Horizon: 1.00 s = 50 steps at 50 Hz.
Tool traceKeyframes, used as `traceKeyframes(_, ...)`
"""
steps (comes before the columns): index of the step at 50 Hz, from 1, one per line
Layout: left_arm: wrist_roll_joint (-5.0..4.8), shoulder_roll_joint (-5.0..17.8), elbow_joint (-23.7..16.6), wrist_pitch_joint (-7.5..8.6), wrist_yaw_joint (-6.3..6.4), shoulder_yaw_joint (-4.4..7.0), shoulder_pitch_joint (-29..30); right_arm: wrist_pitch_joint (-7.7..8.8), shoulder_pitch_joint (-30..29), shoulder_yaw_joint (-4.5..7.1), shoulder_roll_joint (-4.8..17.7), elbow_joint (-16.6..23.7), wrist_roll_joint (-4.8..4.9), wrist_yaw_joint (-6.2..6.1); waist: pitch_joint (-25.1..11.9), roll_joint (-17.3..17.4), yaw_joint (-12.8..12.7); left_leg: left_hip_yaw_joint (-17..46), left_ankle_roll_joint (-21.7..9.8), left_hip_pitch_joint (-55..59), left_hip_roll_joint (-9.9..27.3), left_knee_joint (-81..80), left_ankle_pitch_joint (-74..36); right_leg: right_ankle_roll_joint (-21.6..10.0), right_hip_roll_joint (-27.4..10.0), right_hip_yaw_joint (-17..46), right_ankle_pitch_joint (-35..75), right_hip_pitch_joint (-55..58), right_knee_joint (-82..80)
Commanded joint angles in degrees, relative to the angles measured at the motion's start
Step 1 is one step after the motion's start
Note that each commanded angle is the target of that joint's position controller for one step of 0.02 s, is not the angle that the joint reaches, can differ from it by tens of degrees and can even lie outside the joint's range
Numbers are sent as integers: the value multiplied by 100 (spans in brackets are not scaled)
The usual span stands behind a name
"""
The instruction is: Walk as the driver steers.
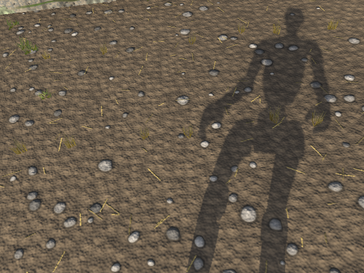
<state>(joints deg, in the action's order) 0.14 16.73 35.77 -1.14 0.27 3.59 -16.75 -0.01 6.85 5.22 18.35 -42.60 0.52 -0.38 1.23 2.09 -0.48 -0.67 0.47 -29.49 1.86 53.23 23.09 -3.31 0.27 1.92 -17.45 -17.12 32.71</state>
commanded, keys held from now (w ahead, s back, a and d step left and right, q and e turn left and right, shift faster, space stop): w+e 0.22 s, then w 0.76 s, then w+q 0.02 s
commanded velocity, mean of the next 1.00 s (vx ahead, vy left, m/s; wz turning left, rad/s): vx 0.44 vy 0.00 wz -0.27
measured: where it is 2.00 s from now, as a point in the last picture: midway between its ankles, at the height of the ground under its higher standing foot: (236, 203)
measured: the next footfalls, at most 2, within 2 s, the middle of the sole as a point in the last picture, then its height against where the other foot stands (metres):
left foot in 0.36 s outside the picture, level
right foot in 0.84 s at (262, 261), level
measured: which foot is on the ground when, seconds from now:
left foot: up 0.00-0.34, down 0.36-0.84, up 0.86-1.00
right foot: down 0.00-0.36, up 0.38-0.82, down 0.84-1.00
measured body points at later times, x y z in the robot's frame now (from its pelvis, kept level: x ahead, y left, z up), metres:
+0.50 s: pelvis +0.19 +0.03 +0.00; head +0.21 +0.04 +0.45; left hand +0.34 +0.28 -0.11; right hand +0.25 -0.26 -0.10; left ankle +0.21 +0.13 -0.74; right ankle +0.09 -0.09 -0.65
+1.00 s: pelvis +0.45 -0.08 +0.00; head +0.48 -0.10 +0.45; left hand +0.64 +0.15 -0.09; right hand +0.48 -0.38 -0.12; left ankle +0.43 +0.08 -0.65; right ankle +0.48 -0.18 -0.74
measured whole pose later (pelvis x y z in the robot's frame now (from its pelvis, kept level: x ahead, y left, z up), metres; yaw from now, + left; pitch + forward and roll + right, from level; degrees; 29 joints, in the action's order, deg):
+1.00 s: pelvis +0.45 -0.08 +0.00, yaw -13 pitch +1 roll -1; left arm 0.3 15.6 39.4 4.4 -1.7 2.7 -13.5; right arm 4.5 15.2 2.1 17.8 -47.0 1.2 0.6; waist 2.4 1.9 0.2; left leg 1.7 -1.0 -26.8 4.1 65.8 19.2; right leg -3.9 3.2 -2.5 -8.6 -17.1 24.2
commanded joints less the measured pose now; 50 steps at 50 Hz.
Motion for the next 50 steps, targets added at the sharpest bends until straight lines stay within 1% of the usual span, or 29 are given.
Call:
traceKeyframes(1,-35,965,-360,256,96,242,59,278,-475,210,666,466,-80,10,-12,-1128,-19,481,14,-1650,137,388,-762,-894,-1401,2444,-1557,1105,-2255)
traceKeyframes(4,-3,878,-291,330,148,206,-203,398,-529,165,466,377,-54,90,-136,-968,-48,364,143,-1222,-30,-168,-1604,-812,-1119,1964,-660,1138,-2254)
traceKeyframes(7,-66,993,-185,357,172,260,-408,469,-788,90,324,400,-32,134,-26,-1060,-173,363,258,-794,-163,-1186,-1918,-783,-966,1720,-234,1016,-2190)
traceKeyframes(11,-159,1133,-67,314,157,327,-608,552,-1132,23,310,515,46,214,134,-1095,-347,397,316,-249,-265,-2092,-1689,-870,-985,1923,-284,771,-1985)
traceKeyframes(13,-157,1064,-18,301,131,304,-631,603,-1034,11,374,489,70,258,86,-1120,-354,381,258,115,-231,-2316,-1625,-865,-1064,2075,-317,768,-1852)
traceKeyframes(15,-134,971,38,289,98,269,-626,670,-821,28,475,445,77,285,36,-1181,-271,315,112,536,-212,-2502,-1487,-825,-1122,2231,-88,807,-1652)
traceKeyframes(17,-123,753,63,265,87,191,-578,721,-232,78,549,255,25,252,-150,-1136,35,161,-114,1452,-249,-2926,-1522,-642,-867,2149,272,685,-1160)
traceKeyframes(18,-79,526,37,280,88,108,-510,750,361,135,719,158,-31,208,-519,-951,330,559,-355,2386,152,-2922,-1412,-433,-589,1855,555,329,-330)
traceKeyframes(19,-68,173,-140,339,92,-8,-645,758,1092,248,1267,49,-144,172,-1171,354,451,2175,-963,3979,1272,-3096,-981,-46,82,1055,-75,-1009,1525)
traceKeyframes(20,-188,348,-244,427,146,17,-786,703,1608,328,1423,-211,-90,247,-1247,1590,463,4232,-1605,4496,1997,-3809,464,188,421,763,-1615,-2409,2979)
traceKeyframes(21,-263,815,-138,466,144,135,-529,698,1446,184,927,-195,24,260,-559,872,504,4047,-1556,4113,1959,-3932,1117,173,137,1010,-1353,-2990,3602)
traceKeyframes(22,-243,845,-125,477,117,141,-203,663,1220,100,662,-156,17,236,-129,571,463,3291,-1373,3690,1705,-3929,809,129,-69,883,-868,-3112,3694)
traceKeyframes(23,-165,747,-130,498,90,117,-18,631,1027,35,507,-117,-27,211,25,374,383,2773,-1286,3343,1456,-4029,312,127,-228,699,-464,-3047,3549)
traceKeyframes(25,-94,591,-168,538,13,103,162,600,843,-53,338,-110,-91,161,141,437,217,2100,-1215,2803,1166,-4248,-691,167,-522,486,62,-2712,3129)
traceKeyframes(29,-32,263,-339,560,-40,-24,596,607,991,-38,520,-235,12,100,164,330,242,1280,-1308,2533,1013,-4464,-2343,389,-612,84,616,-2640,2159)
traceKeyframes(32,-53,69,-483,632,-114,-119,1175,554,1165,-43,640,-334,56,68,193,286,421,725,-1152,2337,799,-4484,-2786,403,-480,-154,1542,-2120,886)
traceKeyframes(35,-124,108,-594,662,-209,-111,1634,500,1525,-45,742,-490,106,56,269,279,554,677,-1095,2452,952,-4510,-2753,336,-307,-233,2067,-1679,154)
traceKeyframes(38,-132,287,-659,670,-280,-37,1728,408,1635,-23,826,-597,130,35,257,280,391,655,-945,3056,1203,-4181,-3437,95,-212,-185,1734,-1520,-224)
traceKeyframes(39,-116,401,-622,665,-279,18,1537,379,1619,-4,895,-600,121,23,96,326,233,598,-883,3209,1211,-3864,-4235,-7,-101,-257,1532,-1172,-270)
traceKeyframes(40,-95,552,-503,649,-257,106,1056,343,1561,9,950,-593,117,9,-240,350,-87,446,-797,3216,1125,-3230,-5186,-153,56,-402,1465,-439,-361)
traceKeyframes(41,-86,769,-260,618,-209,231,225,314,1540,-27,886,-561,83,-6,-761,275,-518,250,-655,2885,880,-2194,-5570,-326,120,-479,1559,770,-429)
traceKeyframes(42,-32,1136,-73,567,-130,337,-804,322,1565,-145,620,-404,-74,-20,-1601,-277,-881,109,-476,1665,606,-447,-3927,-664,-894,607,1652,2586,-141)
traceKeyframes(43,-8,1602,20,576,-167,387,-941,436,2420,-396,-193,-311,-68,42,-2486,-1955,-345,239,-160,-408,-468,1618,593,-1649,-2324,3551,373,4275,-797)
traceKeyframes(44,-55,974,12,564,-164,257,-996,546,2009,-247,488,-405,67,91,-2401,-1403,-634,853,-211,-1028,-255,2194,923,-1538,-2201,4094,-359,4107,-1353)
traceKeyframes(45,-60,820,9,574,-147,178,-550,608,1360,-165,741,-174,202,117,-1364,-1124,-582,673,-258,-1406,23,2233,460,-1288,-1991,3154,-80,3320,-1467)
traceKeyframes(46,-41,746,-2,579,-147,145,-192,639,1024,-192,661,-104,165,97,-865,-622,-419,540,-252,-1273,276,1964,-47,-1169,-1751,2498,600,2479,-1575)
traceKeyframes(47,3,633,1,589,-170,111,75,625,886,-175,608,-85,64,87,-515,-463,-236,489,-206,-1070,425,1634,-329,-1114,-1543,2021,1217,1788,-1731)
traceKeyframes(48,60,533,-2,620,-178,80,225,570,1006,-165,546,-107,45,96,-440,-580,-25,539,-177,-717,558,1465,-532,-1092,-1400,1723,1512,1336,-1917)
traceKeyframes(50,8,487,79,702,-190,87,339,433,1226,-208,307,-202,55,94,-385,-642,170,492,-79,-422,618,1176,-681,-1156,-1326,1313,1665,904,-2253)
